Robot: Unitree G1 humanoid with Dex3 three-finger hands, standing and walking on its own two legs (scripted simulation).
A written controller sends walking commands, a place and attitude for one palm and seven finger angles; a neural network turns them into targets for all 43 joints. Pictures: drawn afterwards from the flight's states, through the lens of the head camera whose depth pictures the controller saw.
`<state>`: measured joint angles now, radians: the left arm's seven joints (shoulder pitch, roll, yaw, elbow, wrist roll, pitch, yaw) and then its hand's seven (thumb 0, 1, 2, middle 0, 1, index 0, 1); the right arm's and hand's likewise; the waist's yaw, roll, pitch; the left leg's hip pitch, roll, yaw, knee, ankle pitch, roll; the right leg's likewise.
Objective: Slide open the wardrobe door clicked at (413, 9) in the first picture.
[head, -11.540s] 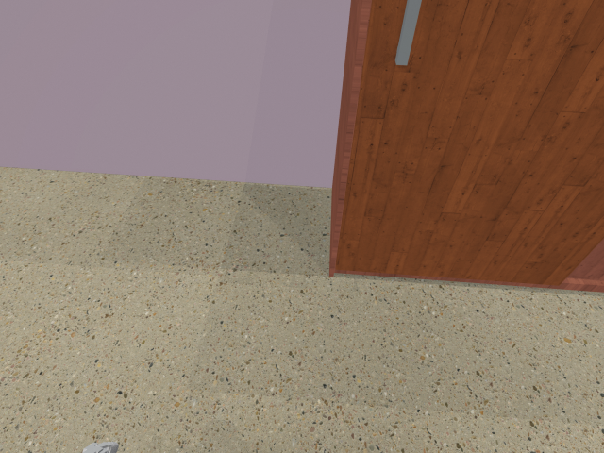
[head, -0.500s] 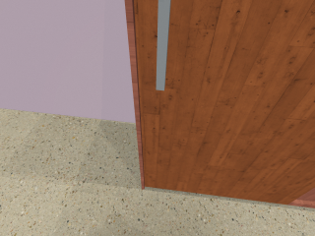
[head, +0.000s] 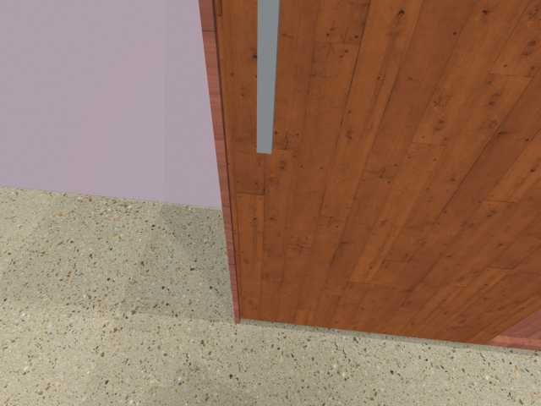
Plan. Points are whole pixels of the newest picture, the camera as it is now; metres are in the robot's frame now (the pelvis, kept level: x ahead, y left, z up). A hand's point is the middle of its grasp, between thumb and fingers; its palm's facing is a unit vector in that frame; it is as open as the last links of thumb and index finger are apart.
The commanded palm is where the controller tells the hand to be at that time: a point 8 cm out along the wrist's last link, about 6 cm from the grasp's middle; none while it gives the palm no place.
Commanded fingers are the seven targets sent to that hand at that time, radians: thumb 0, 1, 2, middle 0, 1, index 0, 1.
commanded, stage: shuffle to correct the standing spot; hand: left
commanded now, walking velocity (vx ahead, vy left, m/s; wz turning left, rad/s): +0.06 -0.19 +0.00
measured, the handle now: (268, 75) +0.49 +0.05 +0.25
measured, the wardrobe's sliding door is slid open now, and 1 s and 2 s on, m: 0.00 0.00 0.00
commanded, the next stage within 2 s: come to a stop and stand still in 0.12 s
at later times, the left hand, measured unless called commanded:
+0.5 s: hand out of the picture +0.01 +0.10 -0.19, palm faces +0.06 -0.99 -0.10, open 7.3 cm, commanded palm none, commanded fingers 0.00 0.90 0.90 -0.20 -0.30 -0.20 -0.30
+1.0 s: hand out of the picture +0.04 +0.17 -0.17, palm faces +0.00 -0.98 -0.19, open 7.3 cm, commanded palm none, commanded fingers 0.00 0.90 0.90 -0.20 -0.30 -0.20 -0.30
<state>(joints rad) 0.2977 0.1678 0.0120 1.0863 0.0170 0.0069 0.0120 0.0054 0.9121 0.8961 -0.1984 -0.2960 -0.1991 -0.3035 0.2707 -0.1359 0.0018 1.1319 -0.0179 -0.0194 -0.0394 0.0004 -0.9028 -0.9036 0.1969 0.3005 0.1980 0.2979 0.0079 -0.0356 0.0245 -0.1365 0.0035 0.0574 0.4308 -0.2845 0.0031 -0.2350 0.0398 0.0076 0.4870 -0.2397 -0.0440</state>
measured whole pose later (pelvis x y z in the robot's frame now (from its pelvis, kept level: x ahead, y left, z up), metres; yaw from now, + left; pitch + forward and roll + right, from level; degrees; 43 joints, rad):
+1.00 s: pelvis +0.04 -0.01 +0.01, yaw -2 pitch -1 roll +0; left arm 0.30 0.18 -0.01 1.11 0.01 -0.02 0.03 0.01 0.91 0.90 -0.20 -0.30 -0.20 -0.30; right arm 0.28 -0.16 0.02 1.15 -0.01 -0.02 -0.03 0.00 -0.91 -0.90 0.20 0.30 0.20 0.30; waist 0.01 -0.02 0.02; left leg -0.17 -0.06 0.05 0.35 -0.16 0.07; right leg -0.10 0.05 -0.02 0.36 -0.24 -0.05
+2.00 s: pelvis +0.06 +0.03 +0.00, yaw -2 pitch -1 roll +0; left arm 0.33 0.14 -0.03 1.10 0.01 -0.02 0.05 0.01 0.91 0.90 -0.20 -0.30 -0.20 -0.30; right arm 0.31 -0.18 0.02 1.07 -0.01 -0.02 -0.03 0.01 -0.93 -0.90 0.20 0.30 0.20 0.30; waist 0.00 0.04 -0.01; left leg -0.21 -0.11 0.07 0.47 -0.26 0.12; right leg -0.15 0.00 0.00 0.50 -0.34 0.00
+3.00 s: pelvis +0.04 +0.01 +0.00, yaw -5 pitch +0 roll -1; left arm 0.28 0.16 0.03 1.08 0.03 0.06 0.03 0.00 0.91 0.90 -0.20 -0.30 -0.20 -0.30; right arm 0.25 -0.14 -0.01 1.10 -0.02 -0.01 -0.06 0.00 -0.90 -0.90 0.20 0.30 0.20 0.30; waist -0.01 -0.02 0.05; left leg -0.23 -0.05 0.11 0.43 -0.21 0.11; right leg -0.35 -0.01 0.01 0.86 -0.43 0.00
